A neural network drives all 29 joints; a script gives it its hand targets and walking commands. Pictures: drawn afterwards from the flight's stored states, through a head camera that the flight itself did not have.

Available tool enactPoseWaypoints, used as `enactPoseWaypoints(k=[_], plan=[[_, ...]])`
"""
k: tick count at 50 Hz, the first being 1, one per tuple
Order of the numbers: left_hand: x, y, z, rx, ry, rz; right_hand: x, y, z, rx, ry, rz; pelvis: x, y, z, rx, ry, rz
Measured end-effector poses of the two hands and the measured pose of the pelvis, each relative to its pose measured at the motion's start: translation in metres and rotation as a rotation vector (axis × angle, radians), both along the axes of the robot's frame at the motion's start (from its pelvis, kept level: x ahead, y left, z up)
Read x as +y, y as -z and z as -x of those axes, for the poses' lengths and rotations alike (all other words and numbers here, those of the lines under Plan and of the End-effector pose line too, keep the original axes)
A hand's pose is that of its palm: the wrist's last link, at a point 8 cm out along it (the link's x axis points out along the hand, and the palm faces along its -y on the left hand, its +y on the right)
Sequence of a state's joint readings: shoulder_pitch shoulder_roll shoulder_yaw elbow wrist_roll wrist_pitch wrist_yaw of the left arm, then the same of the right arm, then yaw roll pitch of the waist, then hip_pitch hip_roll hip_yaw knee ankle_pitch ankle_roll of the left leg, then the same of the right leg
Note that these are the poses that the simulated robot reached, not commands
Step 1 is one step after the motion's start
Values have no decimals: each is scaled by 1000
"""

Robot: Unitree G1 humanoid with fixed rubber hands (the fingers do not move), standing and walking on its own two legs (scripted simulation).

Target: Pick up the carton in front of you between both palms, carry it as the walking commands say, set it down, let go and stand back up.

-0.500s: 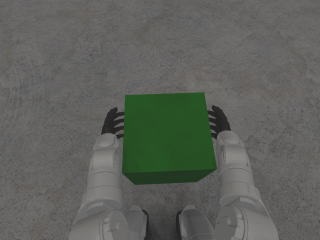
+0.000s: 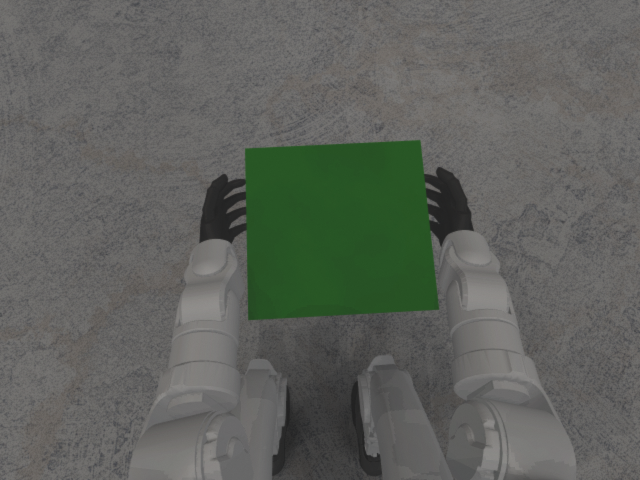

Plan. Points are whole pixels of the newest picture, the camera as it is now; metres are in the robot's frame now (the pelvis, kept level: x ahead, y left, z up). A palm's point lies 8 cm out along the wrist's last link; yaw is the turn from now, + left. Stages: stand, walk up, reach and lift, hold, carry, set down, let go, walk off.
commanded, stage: set down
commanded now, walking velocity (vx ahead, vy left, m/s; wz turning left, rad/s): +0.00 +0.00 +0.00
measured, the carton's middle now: (333, 244) +0.42 -0.02 -0.15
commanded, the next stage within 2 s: none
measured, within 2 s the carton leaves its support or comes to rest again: rests again in 1.46 s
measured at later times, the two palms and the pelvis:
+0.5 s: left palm (254, 245) +0.45 +0.11 -0.24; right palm (429, 240) +0.44 -0.19 -0.24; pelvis -0.04 +0.01 -0.13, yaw +0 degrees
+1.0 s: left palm (272, 240) +0.49 +0.09 -0.36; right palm (417, 242) +0.48 -0.21 -0.38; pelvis -0.04 +0.00 -0.22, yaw +1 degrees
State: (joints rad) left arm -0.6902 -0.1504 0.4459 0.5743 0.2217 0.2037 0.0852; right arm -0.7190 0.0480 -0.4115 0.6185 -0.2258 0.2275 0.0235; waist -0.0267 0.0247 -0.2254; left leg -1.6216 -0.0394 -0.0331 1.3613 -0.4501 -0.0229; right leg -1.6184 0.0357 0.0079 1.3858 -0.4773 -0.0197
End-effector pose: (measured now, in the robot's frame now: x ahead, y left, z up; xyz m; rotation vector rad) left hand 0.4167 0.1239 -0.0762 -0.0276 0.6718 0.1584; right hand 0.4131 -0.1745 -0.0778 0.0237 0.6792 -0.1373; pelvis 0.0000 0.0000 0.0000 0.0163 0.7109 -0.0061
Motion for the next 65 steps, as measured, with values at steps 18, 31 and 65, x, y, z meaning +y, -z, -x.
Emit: enactPoseWaypoints(k=[18, 31, 65], plan=[[-13, 123, -23, -6, 9, 5, -13, 123, -21, -5, 1, 12, 4, 103, 35, 59, -2, 0], [-22, 202, -42, 27, 22, -2, -23, 200, -40, 28, -10, 30, 5, 158, 46, 71, -4, -8], [-25, 302, -67, 89, 58, -36, -27, 309, -56, 87, -57, 48, -1, 234, 49, -20, -9, -21]])
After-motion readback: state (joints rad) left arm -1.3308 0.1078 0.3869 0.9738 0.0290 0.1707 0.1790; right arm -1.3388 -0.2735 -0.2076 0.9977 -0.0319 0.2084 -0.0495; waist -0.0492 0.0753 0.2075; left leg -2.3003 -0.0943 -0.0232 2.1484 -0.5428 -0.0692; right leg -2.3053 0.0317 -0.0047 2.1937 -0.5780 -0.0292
